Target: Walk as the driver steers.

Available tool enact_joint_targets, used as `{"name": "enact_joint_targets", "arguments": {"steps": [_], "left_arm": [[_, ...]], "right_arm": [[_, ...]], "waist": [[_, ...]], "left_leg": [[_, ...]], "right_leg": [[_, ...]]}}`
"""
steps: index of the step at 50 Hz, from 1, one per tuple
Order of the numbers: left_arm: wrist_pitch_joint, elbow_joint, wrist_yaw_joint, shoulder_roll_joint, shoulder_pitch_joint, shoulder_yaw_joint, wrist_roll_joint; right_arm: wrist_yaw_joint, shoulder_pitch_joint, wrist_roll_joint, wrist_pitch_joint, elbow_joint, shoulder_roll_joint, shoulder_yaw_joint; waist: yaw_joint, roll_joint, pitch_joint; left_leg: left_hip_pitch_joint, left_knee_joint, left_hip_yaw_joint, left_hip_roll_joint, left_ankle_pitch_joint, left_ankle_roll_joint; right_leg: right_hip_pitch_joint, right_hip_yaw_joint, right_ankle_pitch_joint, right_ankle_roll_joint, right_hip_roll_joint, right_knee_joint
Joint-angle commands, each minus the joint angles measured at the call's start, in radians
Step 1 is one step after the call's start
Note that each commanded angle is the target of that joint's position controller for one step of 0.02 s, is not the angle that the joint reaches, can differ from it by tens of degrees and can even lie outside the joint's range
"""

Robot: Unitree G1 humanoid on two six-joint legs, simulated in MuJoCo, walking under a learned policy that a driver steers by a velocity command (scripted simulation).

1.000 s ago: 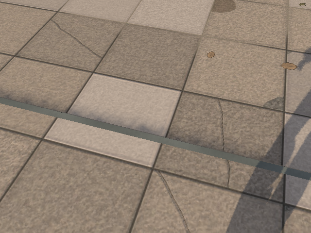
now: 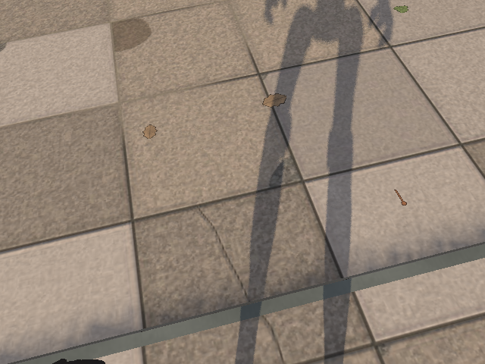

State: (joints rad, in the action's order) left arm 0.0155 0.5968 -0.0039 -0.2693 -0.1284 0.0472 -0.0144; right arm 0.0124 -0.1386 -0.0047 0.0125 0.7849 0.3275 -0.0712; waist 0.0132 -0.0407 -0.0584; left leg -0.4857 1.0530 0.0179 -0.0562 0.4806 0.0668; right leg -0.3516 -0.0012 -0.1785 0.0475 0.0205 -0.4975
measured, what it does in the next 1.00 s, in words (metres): walks ahead, turning left: left foot, then right foot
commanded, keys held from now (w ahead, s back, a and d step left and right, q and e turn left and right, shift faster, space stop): q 0.18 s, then w+q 0.54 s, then w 0.06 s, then w+e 0.22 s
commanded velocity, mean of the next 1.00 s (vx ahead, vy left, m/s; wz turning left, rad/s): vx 0.30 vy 0.00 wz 0.32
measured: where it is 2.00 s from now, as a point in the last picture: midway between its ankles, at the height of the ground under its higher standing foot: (200, 232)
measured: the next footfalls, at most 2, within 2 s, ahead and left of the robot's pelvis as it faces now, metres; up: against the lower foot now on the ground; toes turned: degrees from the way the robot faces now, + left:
left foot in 0.28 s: +0.02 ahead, +0.12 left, +0.00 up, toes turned +9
right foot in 0.72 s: +0.34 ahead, -0.04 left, +0.00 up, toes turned +25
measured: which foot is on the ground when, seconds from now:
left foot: up 0.00-0.26, down 0.28-0.72, up 0.74-1.00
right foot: down 0.00-0.28, up 0.30-0.70, down 0.72-1.00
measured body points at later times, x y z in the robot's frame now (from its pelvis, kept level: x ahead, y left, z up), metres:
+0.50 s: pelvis +0.06 +0.04 +0.01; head +0.08 +0.07 +0.46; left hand +0.19 +0.35 -0.08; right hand +0.13 -0.23 -0.10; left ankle -0.02 +0.12 -0.74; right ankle +0.18 -0.11 -0.68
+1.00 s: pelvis +0.30 +0.07 +0.01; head +0.33 +0.08 +0.46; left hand +0.19 +0.33 -0.12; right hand +0.59 -0.07 -0.07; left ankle +0.34 +0.26 -0.69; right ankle +0.30 -0.06 -0.74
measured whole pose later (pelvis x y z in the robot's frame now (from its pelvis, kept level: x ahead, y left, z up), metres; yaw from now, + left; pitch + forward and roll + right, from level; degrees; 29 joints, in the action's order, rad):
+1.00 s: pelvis +0.30 +0.07 +0.01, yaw +23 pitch +2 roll -2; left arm -0.07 0.86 -0.02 -0.27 -0.38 0.07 0.02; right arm -0.01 -0.13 -0.01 -0.08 0.66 0.29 -0.05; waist -0.09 -0.04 -0.02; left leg -0.59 0.76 -0.05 -0.08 0.20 0.01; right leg -0.10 0.02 -0.23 0.02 0.04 -0.29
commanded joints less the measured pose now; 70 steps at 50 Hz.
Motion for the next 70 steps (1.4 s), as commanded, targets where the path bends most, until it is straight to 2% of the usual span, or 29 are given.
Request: {"name": "enact_joint_targets", "arguments": {"steps": [1, 9, 13, 14, 15, 16, 17, 18, 20, 24, 31, 33, 35, 36, 37, 38, 39, 41, 43, 47, 52, 56, 57, 58, 59, 60, 63, 67, 70], "left_arm": [[-0.025, -0.03, 0.008, -0.074, 0.05, 0.013, -0.018], [-0.001, 0.039, 0.036, -0.156, 0.031, 0.045, 0.003], [0.004, 0.052, 0.04, -0.144, 0.066, 0.054, 0.039], [-0.001, 0.045, 0.036, -0.091, 0.092, 0.044, 0.033], [-0.02, -0.005, 0.028, -0.031, 0.143, 0.031, 0.028], [-0.05, -0.031, 0.022, -0.079, 0.235, 0.042, 0.041], [-0.071, -0.017, 0.012, -0.11, 0.2, 0.055, 0.059], [-0.081, 0.012, 0.006, -0.12, 0.161, 0.061, 0.05], [-0.097, 0.031, 0.001, -0.117, 0.163, 0.066, 0.016], [-0.111, 0.037, -0.015, -0.064, 0.189, 0.052, 0.02], [-0.132, 0.006, -0.036, -0.087, 0.257, 0.045, 0.042], [-0.141, 0.018, -0.034, -0.121, 0.193, 0.057, 0.045], [-0.149, 0.069, -0.021, -0.175, 0.0, 0.085, 0.035], [-0.149, 0.092, -0.011, -0.239, -0.184, 0.1, 0.019], [-0.137, 0.129, -0.019, -0.318, -0.262, 0.112, 0.003], [-0.138, 0.128, -0.025, -0.208, -0.222, 0.085, 0.014], [-0.135, 0.125, -0.022, -0.145, -0.172, 0.067, 0.022], [-0.123, 0.142, -0.024, -0.101, -0.117, 0.049, 0.011], [-0.123, 0.152, -0.02, -0.088, -0.105, 0.04, 0.007], [-0.116, 0.168, -0.01, -0.149, -0.121, 0.054, 0.037], [-0.099, 0.194, -0.001, -0.201, -0.199, 0.064, 0.052], [-0.089, 0.193, 0.005, -0.173, -0.203, 0.053, 0.041], [-0.091, 0.17, 0.002, -0.119, -0.193, 0.033, 0.024], [-0.102, 0.143, 0.004, -0.02, -0.33, 0.004, 0.034], [-0.105, 0.149, 0.006, -0.08, -0.341, 0.015, 0.057], [-0.099, 0.144, 0.006, -0.15, -0.274, 0.037, 0.068], [-0.067, 0.137, 0.003, -0.136, -0.2, 0.048, 0.049], [-0.039, 0.093, -0.007, -0.067, -0.135, 0.035, 0.04], [-0.043, 0.081, -0.022, -0.066, -0.1, 0.035, 0.035]], "right_arm": [[0.003, -0.091, -0.004, 0.009, -0.012, 0.041, -0.004], [0.0, -0.036, -0.013, 0.022, -0.053, 0.073, -0.008], [-0.015, -0.172, -0.011, 0.021, 0.001, 0.046, -0.011], [-0.01, -0.253, -0.01, 0.015, 0.027, 0.082, -0.023], [-0.003, -0.309, -0.014, 0.002, 0.03, 0.208, -0.056], [-0.007, -0.295, 0.016, -0.028, 0.002, 0.193, -0.046], [-0.001, -0.233, 0.029, -0.052, -0.012, 0.151, -0.033], [0.002, -0.199, 0.012, -0.066, -0.023, 0.123, -0.027], [0.011, -0.207, -0.012, -0.07, -0.023, 0.091, -0.016], [0.022, -0.265, -0.009, -0.068, -0.026, 0.094, -0.02], [0.021, -0.315, -0.026, -0.05, -0.034, 0.135, -0.04], [0.02, -0.288, -0.026, -0.046, -0.046, 0.141, -0.045], [0.018, -0.253, -0.017, -0.045, -0.07, 0.095, -0.032], [0.015, -0.238, 0.004, -0.046, -0.1, 0.029, -0.008], [0.017, -0.367, -0.027, -0.062, -0.141, -0.059, 0.015], [0.019, -0.362, -0.051, -0.068, -0.1, 0.052, -0.007], [0.015, -0.264, -0.046, -0.069, -0.106, 0.102, -0.021], [0.01, -0.165, -0.015, -0.077, -0.124, 0.074, -0.017], [-0.004, -0.161, -0.012, -0.083, -0.134, 0.041, -0.011], [-0.018, -0.038, 0.008, -0.099, -0.183, -0.012, 0.019], [-0.041, 0.086, -0.01, -0.118, -0.219, 0.028, 0.014], [-0.031, -0.082, -0.006, -0.124, -0.175, 0.102, -0.028], [-0.023, -0.225, 0.003, -0.127, -0.15, 0.16, -0.05], [-0.021, -0.288, 0.024, -0.117, -0.147, 0.253, -0.069], [-0.03, -0.288, 0.017, -0.115, -0.138, 0.184, -0.053], [-0.033, -0.232, 0.007, -0.116, -0.139, 0.114, -0.033], [-0.04, -0.097, 0.011, -0.12, -0.134, 0.026, -0.008], [-0.032, -0.089, 0.008, -0.14, -0.095, 0.061, -0.03], [-0.023, -0.094, 0.011, -0.144, -0.071, 0.085, -0.041]], "waist": [[0.029, 0.176, 0.193], [-0.027, 0.17, 0.109], [0.035, 0.135, 0.095], [0.057, 0.012, 0.068], [0.062, -0.226, 0.019], [0.109, -0.196, -0.026], [0.056, -0.151, -0.046], [0.03, -0.111, -0.043], [0.032, -0.067, -0.013], [0.047, -0.063, 0.016], [0.075, -0.109, -0.016], [0.034, -0.14, 0.0], [-0.066, -0.124, 0.11], [-0.142, 0.0, 0.278], [-0.069, 0.386, 0.403], [-0.078, 0.296, 0.296], [-0.089, 0.21, 0.162], [-0.061, 0.117, 0.055], [-0.022, 0.155, 0.049], [-0.03, 0.129, 0.011], [-0.056, 0.128, 0.031], [0.058, 0.121, 0.103], [0.127, 0.045, 0.201], [0.082, -0.243, 0.349], [0.082, -0.294, 0.338], [0.078, -0.188, 0.213], [0.009, -0.083, 0.08], [-0.009, -0.036, 0.04], [-0.005, -0.007, 0.046]], "left_leg": [[0.116, -0.106, -0.036, -0.025, -0.09, 0.023], [0.108, -0.286, 0.008, 0.001, -0.058, -0.024], [0.309, -0.513, 0.064, 0.049, -0.123, -0.14], [0.391, -0.633, -0.104, -0.037, -0.015, -0.204], [0.454, -0.795, -0.545, -0.26, 0.176, -0.357], [0.446, -0.933, -0.757, -0.327, 0.224, -0.424], [0.456, -0.924, -0.684, -0.309, 0.192, -0.387], [0.474, -0.897, -0.59, -0.262, 0.124, -0.344], [0.505, -0.89, -0.463, -0.199, -0.042, -0.294], [0.478, -0.877, -0.324, -0.123, -0.266, -0.269], [0.361, -0.816, -0.369, -0.131, -0.262, -0.26], [0.359, -0.768, -0.405, -0.143, -0.322, -0.242], [0.297, -0.568, -0.362, -0.065, -0.472, -0.19], [0.157, -0.257, -0.281, 0.007, -0.349, -0.15], [-0.166, 0.068, -0.182, 0.14, 0.103, -0.092], [-0.283, 0.211, -0.219, 0.071, 0.077, -0.089], [-0.308, 0.229, -0.195, 0.034, -0.013, -0.096], [-0.256, 0.162, -0.163, -0.013, -0.124, -0.099], [-0.192, 0.077, -0.129, -0.047, -0.16, -0.097], [-0.14, -0.229, -0.066, -0.043, -0.223, -0.062], [0.058, -0.468, -0.057, 0.025, -0.462, -0.045], [0.359, -0.538, -0.069, 0.02, -0.446, -0.102], [0.535, -0.558, -0.148, -0.081, -0.383, -0.146], [0.792, -0.666, -0.544, -0.334, -0.124, -0.284], [0.768, -0.777, -0.743, -0.353, 0.038, -0.322], [0.668, -0.786, -0.604, -0.324, 0.033, -0.291], [0.436, -0.835, -0.305, -0.227, -0.283, -0.253], [0.39, -0.902, -0.14, -0.22, -0.48, -0.269], [0.422, -0.898, -0.036, -0.22, -0.568, -0.269]], "right_leg": [[0.108, 0.102, 0.395, 0.164, -0.21, 0.151], [0.171, 0.185, 0.209, 0.2, -0.319, 0.146], [0.019, 0.11, -0.362, 0.103, -0.249, 0.128], [-0.11, 0.016, -0.404, 0.039, -0.176, -0.067], [-0.374, -0.135, -0.389, -0.058, 0.019, -0.362], [-0.497, 0.027, -0.444, -0.047, 0.022, -0.502], [-0.52, 0.082, -0.337, -0.033, -0.03, -0.537], [-0.517, 0.08, -0.244, -0.031, -0.05, -0.527], [-0.477, 0.072, -0.096, -0.046, -0.067, -0.445], [-0.353, 0.038, 0.085, -0.086, -0.025, -0.245], [-0.143, 0.038, 0.11, -0.098, 0.001, -0.009], [-0.054, 0.04, 0.074, -0.075, 0.0, 0.018], [0.226, 0.045, 0.073, -0.019, -0.02, 0.064], [0.504, 0.23, -0.03, 0.051, -0.205, 0.049], [0.755, 0.725, -0.287, 0.204, -0.425, 0.184], [0.672, 0.789, -0.46, 0.204, -0.425, 0.258], [0.549, 0.618, -0.389, 0.171, -0.38, 0.256], [0.356, 0.417, -0.134, 0.16, -0.286, 0.273], [0.278, 0.342, -0.015, 0.173, -0.242, 0.307], [0.181, 0.254, 0.107, 0.2, -0.221, 0.345], [0.133, 0.23, 0.135, 0.15, -0.211, 0.306], [0.1, 0.225, 0.167, 0.069, -0.173, 0.085], [0.017, 0.167, 0.065, 0.032, -0.099, -0.167], [-0.247, 0.062, -0.279, -0.025, 0.021, -0.529], [-0.38, 0.118, -0.38, -0.022, -0.004, -0.703], [-0.428, 0.133, -0.295, -0.013, -0.05, -0.764], [-0.345, 0.131, -0.135, -0.016, -0.137, -0.679], [-0.336, 0.112, -0.043, -0.031, -0.148, -0.532], [-0.347, 0.113, 0.131, -0.036, -0.147, -0.439]]}}
Keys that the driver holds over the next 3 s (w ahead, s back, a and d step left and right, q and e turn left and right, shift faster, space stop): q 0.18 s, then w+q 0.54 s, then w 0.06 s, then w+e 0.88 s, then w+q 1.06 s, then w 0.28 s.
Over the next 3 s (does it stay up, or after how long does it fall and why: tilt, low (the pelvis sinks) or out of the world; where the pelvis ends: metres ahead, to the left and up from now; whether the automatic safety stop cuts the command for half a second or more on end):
stays up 1.40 0.25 -0.04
